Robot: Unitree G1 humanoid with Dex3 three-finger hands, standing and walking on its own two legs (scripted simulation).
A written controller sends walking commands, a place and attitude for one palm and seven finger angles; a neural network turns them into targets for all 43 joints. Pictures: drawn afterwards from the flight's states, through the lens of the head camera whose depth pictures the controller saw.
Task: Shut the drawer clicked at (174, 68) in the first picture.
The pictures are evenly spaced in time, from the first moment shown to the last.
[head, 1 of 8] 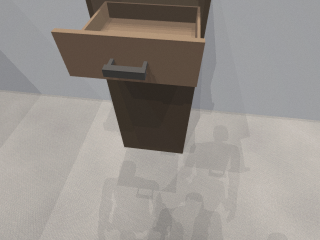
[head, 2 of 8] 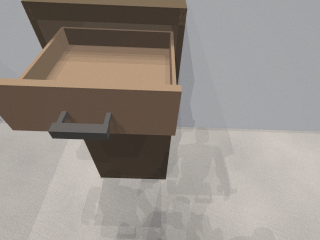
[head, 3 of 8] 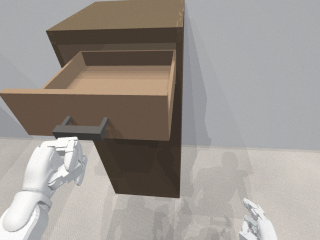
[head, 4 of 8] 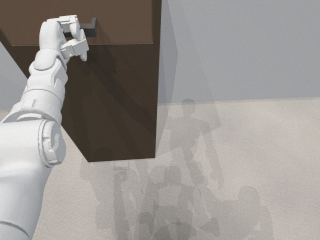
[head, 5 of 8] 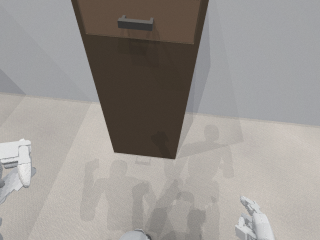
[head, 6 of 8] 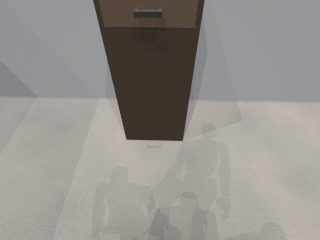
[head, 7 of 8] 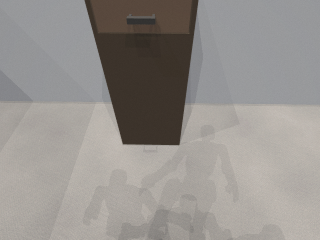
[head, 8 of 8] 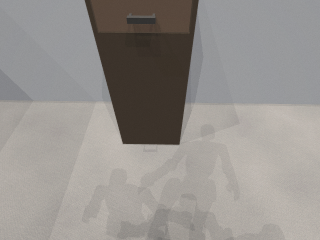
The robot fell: no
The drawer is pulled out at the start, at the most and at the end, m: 0.28 0.28 0.00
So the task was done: yes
